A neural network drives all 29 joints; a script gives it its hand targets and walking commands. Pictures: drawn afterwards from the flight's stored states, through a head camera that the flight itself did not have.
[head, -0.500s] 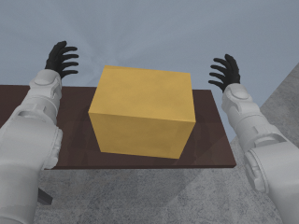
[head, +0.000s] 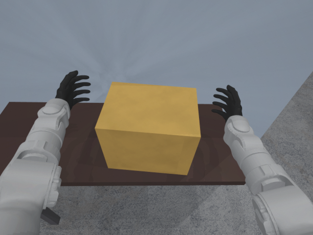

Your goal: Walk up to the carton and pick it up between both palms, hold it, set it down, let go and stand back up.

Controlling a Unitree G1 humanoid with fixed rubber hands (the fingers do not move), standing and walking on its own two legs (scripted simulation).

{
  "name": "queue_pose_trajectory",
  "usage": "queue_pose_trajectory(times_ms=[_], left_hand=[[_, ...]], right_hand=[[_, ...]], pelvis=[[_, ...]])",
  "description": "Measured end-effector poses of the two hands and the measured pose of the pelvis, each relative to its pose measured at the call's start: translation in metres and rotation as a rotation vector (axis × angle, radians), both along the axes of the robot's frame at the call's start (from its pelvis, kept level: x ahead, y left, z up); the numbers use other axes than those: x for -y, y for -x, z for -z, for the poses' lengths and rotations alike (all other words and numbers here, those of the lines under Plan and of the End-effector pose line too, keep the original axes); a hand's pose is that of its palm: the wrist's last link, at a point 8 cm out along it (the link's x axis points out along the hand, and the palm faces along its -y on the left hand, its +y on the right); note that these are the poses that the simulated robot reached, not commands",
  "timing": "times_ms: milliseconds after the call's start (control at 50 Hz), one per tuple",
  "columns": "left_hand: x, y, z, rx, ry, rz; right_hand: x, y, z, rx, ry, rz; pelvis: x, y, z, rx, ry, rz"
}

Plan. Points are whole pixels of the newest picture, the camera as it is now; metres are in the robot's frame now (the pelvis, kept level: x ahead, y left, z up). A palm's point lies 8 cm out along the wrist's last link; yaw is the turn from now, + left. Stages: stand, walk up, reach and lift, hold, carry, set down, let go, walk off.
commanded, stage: set down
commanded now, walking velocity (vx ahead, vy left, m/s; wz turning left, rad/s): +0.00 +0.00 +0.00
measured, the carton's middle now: (150, 129) +0.44 +0.02 +0.00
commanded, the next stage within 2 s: none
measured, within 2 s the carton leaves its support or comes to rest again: neither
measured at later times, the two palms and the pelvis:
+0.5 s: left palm (51, 131) +0.37 +0.27 +0.09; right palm (226, 143) +0.34 -0.17 +0.07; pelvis -0.01 +0.00 +0.00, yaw +0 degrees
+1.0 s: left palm (54, 145) +0.34 +0.26 +0.07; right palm (224, 157) +0.31 -0.16 +0.05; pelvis +0.00 +0.00 +0.00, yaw -1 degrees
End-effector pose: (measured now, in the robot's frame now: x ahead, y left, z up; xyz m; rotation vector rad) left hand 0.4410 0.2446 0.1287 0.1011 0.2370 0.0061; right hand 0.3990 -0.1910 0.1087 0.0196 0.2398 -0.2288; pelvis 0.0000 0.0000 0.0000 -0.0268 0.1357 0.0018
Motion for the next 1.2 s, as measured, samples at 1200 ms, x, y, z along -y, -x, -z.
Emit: queue_pose_trajectory(times_ms=[1200], left_hand=[[-0.029,0.151,0.095,-0.064,0.057,-0.063]], right_hand=[[-0.025,0.133,0.081,-0.002,-0.044,-0.003]], pelvis=[[0.001,0.008,-0.001,0.208,-0.009,0.015]])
